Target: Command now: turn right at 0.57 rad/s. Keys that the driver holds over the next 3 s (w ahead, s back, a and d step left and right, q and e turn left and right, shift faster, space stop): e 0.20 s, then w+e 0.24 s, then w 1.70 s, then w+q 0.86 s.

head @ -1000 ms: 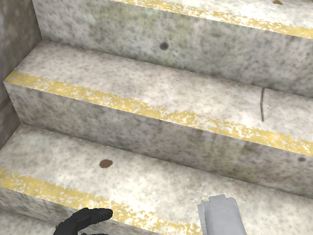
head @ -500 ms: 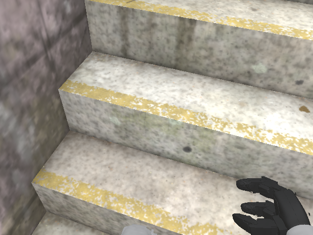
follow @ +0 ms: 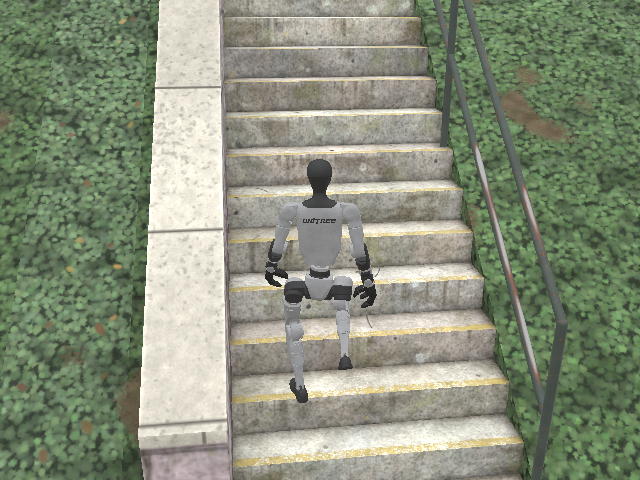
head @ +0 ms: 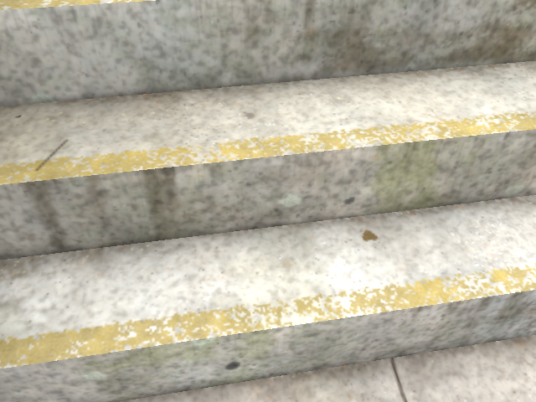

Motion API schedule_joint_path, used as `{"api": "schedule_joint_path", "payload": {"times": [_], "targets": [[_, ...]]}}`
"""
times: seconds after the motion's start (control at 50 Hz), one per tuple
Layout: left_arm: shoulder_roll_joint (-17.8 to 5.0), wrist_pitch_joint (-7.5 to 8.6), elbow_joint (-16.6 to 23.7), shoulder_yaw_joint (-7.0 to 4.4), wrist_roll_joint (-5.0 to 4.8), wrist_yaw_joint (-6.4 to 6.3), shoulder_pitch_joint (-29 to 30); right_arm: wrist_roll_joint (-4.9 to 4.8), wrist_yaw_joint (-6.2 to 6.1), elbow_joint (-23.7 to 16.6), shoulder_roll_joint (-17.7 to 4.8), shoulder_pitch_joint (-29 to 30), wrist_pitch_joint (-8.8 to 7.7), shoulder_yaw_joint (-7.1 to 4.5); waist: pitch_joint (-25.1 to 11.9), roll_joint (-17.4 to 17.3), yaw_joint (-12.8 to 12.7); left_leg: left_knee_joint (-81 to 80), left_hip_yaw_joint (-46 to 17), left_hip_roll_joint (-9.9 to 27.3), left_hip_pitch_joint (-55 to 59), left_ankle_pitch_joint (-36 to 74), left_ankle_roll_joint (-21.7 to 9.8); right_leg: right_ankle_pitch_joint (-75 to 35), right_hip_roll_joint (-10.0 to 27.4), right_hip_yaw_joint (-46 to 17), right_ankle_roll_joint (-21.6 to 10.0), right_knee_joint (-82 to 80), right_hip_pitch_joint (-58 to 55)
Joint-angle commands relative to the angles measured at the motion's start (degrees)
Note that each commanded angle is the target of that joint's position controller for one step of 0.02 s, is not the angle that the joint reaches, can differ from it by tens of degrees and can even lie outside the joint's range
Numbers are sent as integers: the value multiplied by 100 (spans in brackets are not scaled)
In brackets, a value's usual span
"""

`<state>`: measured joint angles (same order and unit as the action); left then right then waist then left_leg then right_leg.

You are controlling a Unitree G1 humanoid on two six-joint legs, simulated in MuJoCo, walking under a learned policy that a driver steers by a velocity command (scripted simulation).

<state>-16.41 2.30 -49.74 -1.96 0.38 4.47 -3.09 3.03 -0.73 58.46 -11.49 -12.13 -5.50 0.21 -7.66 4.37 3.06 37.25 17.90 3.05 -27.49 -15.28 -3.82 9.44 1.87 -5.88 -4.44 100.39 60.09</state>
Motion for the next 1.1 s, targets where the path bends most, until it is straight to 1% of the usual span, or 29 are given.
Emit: {"api": "schedule_joint_path", "payload": {"times": [0.02,0.06,0.12,0.18,0.22,0.26,0.28,0.3,0.32,0.36,0.4,0.48,0.52,0.58,0.64,0.66,0.68,0.7,0.72,0.74,0.76,0.78,0.82,0.86,0.9,0.98,1.04,1.06,1.1], "targets": [[-138,-32,494,118,37,-5,339,44,51,-593,-527,763,-210,-67,-34,-464,-170,-2104,-1413,1553,1082,-93,-823,763,345,-39,84,-591,156],[-40,-78,599,184,102,-36,519,144,3,-524,-639,537,-258,-89,27,-563,-50,-2171,-1352,1663,1560,-218,-798,731,548,28,102,-1128,142],[-19,-122,684,195,261,-3,456,36,12,-796,-895,1133,-313,-174,10,-537,-227,-2252,-755,1278,1186,-476,-700,1218,561,644,311,-2977,-1444],[-38,-53,628,83,84,116,369,45,65,-861,-1118,1207,-261,-323,379,-573,-176,-2131,-637,1434,1292,-1327,-874,1001,365,1036,302,-5091,-2444],[-185,174,389,-101,64,68,-290,28,108,-993,-976,1361,-264,-300,451,-568,-428,-1712,-710,1862,1228,-1515,-745,293,238,788,109,-6068,-3450],[-619,176,-222,-432,218,-71,-1279,39,261,-828,-439,997,-27,-139,344,112,-506,137,-248,1158,951,-2058,-452,494,-207,897,-39,-7637,-4587],[-1317,158,-322,-698,82,-311,-1566,114,376,-1054,-121,722,-41,-58,121,1054,-396,1028,-117,564,-926,-1755,-104,1056,360,-381,-967,-7209,-5713],[-1309,113,-666,-774,137,-396,-2419,154,466,-1216,-69,1505,-68,45,281,1253,-1293,2523,-623,114,-2663,-2181,72,2817,924,-2301,-1607,-7971,-6217],[-1095,193,-887,-689,334,-386,-2453,200,544,-908,209,1046,-85,126,389,877,-1279,4690,-1749,98,-3548,-1364,4,3380,1222,-3544,-1669,-8159,-6187],[-595,28,-771,-494,490,-328,-1798,-139,506,-582,-222,705,-69,4,323,-250,-938,7664,-2968,-266,-4115,18,-176,2807,1343,-3879,-1587,-8020,-4961],[-359,-18,-624,-288,320,-222,-1003,-41,510,-494,-425,478,-41,-19,492,-736,-427,7547,-2808,-232,-4203,894,-193,2678,958,-3338,-1496,-7998,-3981],[203,224,-788,46,162,-239,-1318,93,507,-289,-541,364,149,-18,199,159,-352,9585,-2522,-409,-4955,90,-164,1899,844,-2748,-1566,-7977,-4371],[223,242,-1270,137,270,-277,-2518,129,520,-530,-430,985,147,105,74,149,-769,10739,-2384,-536,-5448,-520,-401,921,879,-2500,-1428,-7679,-4949],[102,354,-1625,189,411,-298,-3223,-55,353,-1184,-402,1791,85,237,480,103,-898,10715,-2742,-308,-6733,-1832,-612,157,1224,-2195,-1052,-7664,-5910],[-153,469,-1019,177,545,-170,-2098,-35,230,-1808,-494,2318,133,253,502,-241,-295,6934,-2010,228,-3993,-615,-621,499,721,-1091,-578,-8592,-3545],[-705,384,-629,41,203,-104,-1445,20,349,-2123,-450,2877,365,318,541,-150,-3,4855,-1421,-51,-1319,-2261,-95,426,622,-1063,-878,-9878,-1279],[-1094,319,-864,-60,85,-92,-1914,-147,544,-2265,-160,2814,562,406,669,474,31,5169,-1312,-415,-379,-2561,331,-157,869,-1389,-1127,-10162,-711],[-1612,354,-841,-196,94,51,-1650,-218,732,-1789,-239,1374,620,314,475,1123,672,5434,-842,-754,-384,-2143,494,-2850,1227,-945,-1219,-9759,-1848],[-1598,416,-734,-288,97,310,-1413,-300,719,-1604,-887,359,584,79,-36,1061,1040,4141,-929,-1104,-652,-1603,235,-6324,1220,-570,-1311,-8524,-3565],[-904,458,-987,-223,272,474,-1872,-114,705,-1143,-1370,-498,552,-126,-670,310,886,2930,-1624,-1015,-315,-154,-403,-7741,722,-19,-1187,-6497,-4307],[209,380,-995,-75,699,666,-2541,21,583,-685,-1780,-1775,534,-310,-1371,-1527,792,678,-4966,45,1954,-33,-1789,-4875,-418,-370,-875,-4726,-2036],[462,274,-857,-133,466,578,-1807,333,429,-566,-2111,-3000,536,-428,-1056,-2385,1320,-1228,-8242,834,2622,-1891,-1893,-1180,-1498,-1675,-686,-2188,-367],[585,415,-700,-31,43,169,-637,77,462,-255,-1341,-2212,281,-258,996,-2335,785,-1136,-7336,810,979,-4024,-1565,-1772,-1184,-1538,-1014,820,1587],[455,422,-650,48,25,-49,-633,-30,520,-72,-316,-753,364,-83,1130,-777,-117,-889,-6185,751,-269,-3234,-1250,-1909,-906,-1393,-1181,1626,1317],[605,242,-592,189,61,-149,-1060,36,492,41,341,342,353,117,1035,-433,-758,-1190,-5325,610,-879,-2755,-680,-1706,-787,-1475,-1257,2008,1420],[181,166,18,229,-49,-17,-232,273,520,289,-117,-42,-38,65,658,-453,-816,-1576,-2840,28,-761,-785,75,-2031,-671,-160,-1232,1358,1359],[459,40,126,341,-24,11,172,423,404,807,-8,-1680,-74,157,494,-1078,-204,-1771,-2980,372,750,-129,-309,-1138,-630,118,-1053,2950,2583],[1364,-41,621,418,278,-256,648,-469,-30,630,247,-1687,-169,60,1431,-10,-435,-1993,-3077,636,789,-573,-376,-283,-202,568,-315,2330,2547],[1209,-117,1061,434,288,-387,1219,-305,-268,556,123,-2278,-231,49,1566,-60,-105,-2326,-3209,611,1451,-313,-312,228,-19,1057,10,1668,2794]]}}
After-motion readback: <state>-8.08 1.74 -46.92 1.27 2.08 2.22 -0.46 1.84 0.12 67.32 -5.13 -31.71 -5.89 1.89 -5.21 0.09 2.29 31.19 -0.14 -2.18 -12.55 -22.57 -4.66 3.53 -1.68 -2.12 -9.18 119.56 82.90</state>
